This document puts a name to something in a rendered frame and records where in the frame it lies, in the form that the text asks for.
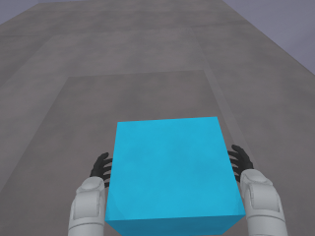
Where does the robot left hand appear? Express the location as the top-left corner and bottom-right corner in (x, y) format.
(90, 152), (113, 188)

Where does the robot right forearm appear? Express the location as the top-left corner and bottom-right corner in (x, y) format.
(240, 168), (288, 236)

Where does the carton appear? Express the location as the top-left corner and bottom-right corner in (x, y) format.
(104, 116), (246, 236)

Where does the robot right hand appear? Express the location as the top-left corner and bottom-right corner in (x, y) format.
(227, 145), (254, 183)

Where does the robot left forearm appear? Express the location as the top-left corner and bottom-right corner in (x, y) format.
(68, 176), (105, 236)

